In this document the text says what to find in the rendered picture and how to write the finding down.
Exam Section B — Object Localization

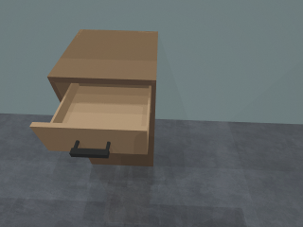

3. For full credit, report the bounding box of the handle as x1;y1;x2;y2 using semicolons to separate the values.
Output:
69;140;111;159

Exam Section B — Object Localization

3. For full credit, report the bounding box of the cabinet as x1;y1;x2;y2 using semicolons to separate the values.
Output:
47;29;158;166

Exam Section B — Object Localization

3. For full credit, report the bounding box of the drawer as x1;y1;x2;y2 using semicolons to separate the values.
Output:
30;83;152;155

